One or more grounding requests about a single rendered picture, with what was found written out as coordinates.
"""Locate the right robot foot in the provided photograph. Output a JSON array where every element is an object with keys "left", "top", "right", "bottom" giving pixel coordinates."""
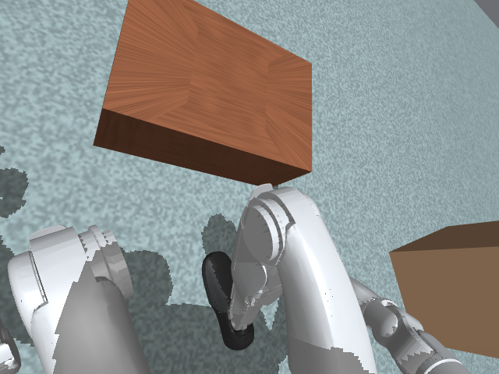
[{"left": 202, "top": 252, "right": 254, "bottom": 351}]

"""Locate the left robot arm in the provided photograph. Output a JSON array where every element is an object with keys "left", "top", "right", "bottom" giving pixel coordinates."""
[{"left": 0, "top": 319, "right": 21, "bottom": 374}]

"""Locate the right robot hand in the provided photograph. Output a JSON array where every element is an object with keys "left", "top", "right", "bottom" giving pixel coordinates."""
[{"left": 349, "top": 276, "right": 381, "bottom": 314}]

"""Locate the right robot arm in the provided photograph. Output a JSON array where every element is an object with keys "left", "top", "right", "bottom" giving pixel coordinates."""
[{"left": 363, "top": 298, "right": 472, "bottom": 374}]

